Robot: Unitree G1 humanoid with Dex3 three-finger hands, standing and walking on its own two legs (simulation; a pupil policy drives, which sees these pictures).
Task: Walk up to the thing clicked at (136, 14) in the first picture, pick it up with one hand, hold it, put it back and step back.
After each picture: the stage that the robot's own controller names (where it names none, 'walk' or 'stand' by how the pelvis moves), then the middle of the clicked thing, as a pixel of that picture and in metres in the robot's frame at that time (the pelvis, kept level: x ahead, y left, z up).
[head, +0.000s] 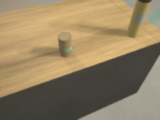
stand; (138, 16) +0.80 -0.29 +0.00
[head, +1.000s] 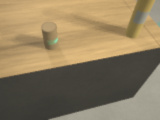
sink last; (139, 14) +0.71 -0.25 +0.04
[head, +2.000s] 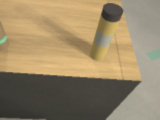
sink last; (103, 35) +0.53 -0.06 +0.04
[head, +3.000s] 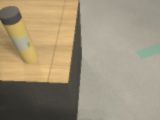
walk; (21, 38) +0.51 +0.27 +0.04
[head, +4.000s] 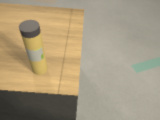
stand; (35, 50) +0.49 +0.21 +0.01
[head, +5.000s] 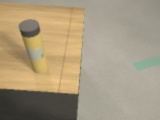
stand; (35, 49) +0.50 +0.21 +0.00
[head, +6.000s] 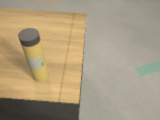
stand; (35, 58) +0.47 +0.21 +0.00
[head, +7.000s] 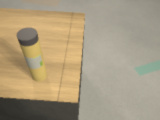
stand; (34, 57) +0.47 +0.21 +0.00
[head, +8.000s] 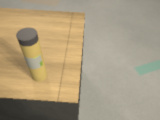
rise first; (34, 57) +0.47 +0.21 +0.00
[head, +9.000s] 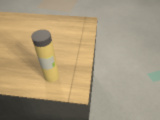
rise first; (47, 58) +0.47 +0.19 +0.01
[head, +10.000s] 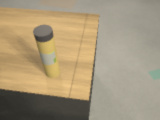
go down; (48, 54) +0.49 +0.19 +0.01
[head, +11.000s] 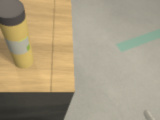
go down; (18, 39) +0.46 +0.18 +0.05
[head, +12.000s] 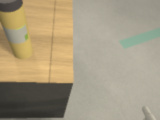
close in; (16, 28) +0.49 +0.18 +0.07
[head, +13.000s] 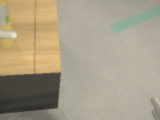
close; out of the picture +0.52 +0.19 +0.10
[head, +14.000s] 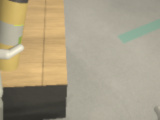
lift; (10, 31) +0.48 +0.18 +0.08
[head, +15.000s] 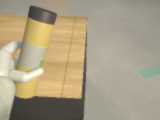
lift; (33, 54) +0.34 +0.15 +0.18
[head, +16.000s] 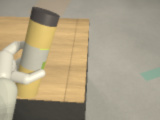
hold; (35, 55) +0.34 +0.15 +0.18
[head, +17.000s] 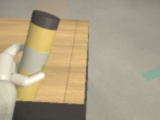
crouch; (35, 58) +0.34 +0.15 +0.18
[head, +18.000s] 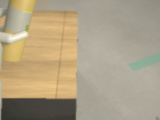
crouch; (18, 20) +0.47 +0.18 +0.20
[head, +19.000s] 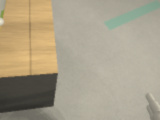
lower; out of the picture +0.55 +0.18 +0.09
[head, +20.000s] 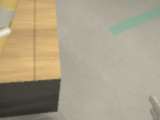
lower; (0, 14) +0.52 +0.18 +0.08
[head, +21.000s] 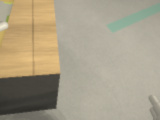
lower; out of the picture +0.54 +0.18 +0.09
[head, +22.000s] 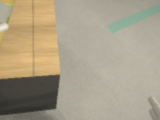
lower; out of the picture +0.53 +0.18 +0.09
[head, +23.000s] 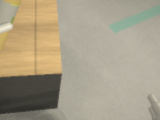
loosen; (3, 9) +0.53 +0.17 +0.09
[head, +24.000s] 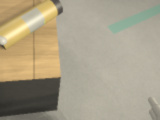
withdraw; (30, 21) +0.57 +0.10 +0.00
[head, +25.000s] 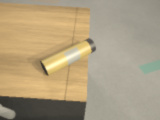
sink last; (69, 55) +0.53 +0.08 -0.04
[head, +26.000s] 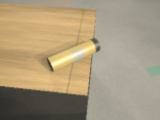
stand; (74, 54) +0.55 +0.08 -0.04
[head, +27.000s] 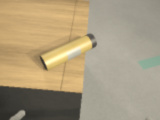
stand; (69, 51) +0.53 +0.08 -0.03
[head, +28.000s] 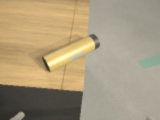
stand; (72, 52) +0.52 +0.06 -0.02
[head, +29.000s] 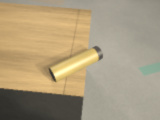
stand; (76, 63) +0.50 +0.04 -0.07
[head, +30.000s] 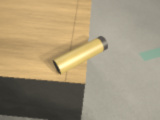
walk; (81, 54) +0.51 +0.02 -0.07
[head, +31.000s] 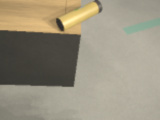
walk; (80, 15) +0.73 +0.04 -0.07
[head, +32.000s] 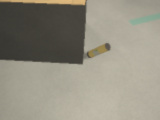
stand; (98, 50) +1.01 -0.10 -0.58
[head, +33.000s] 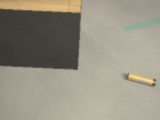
stand; (141, 79) +0.88 -0.57 -0.74
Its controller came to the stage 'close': yes
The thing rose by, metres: 0.21
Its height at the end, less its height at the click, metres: -0.75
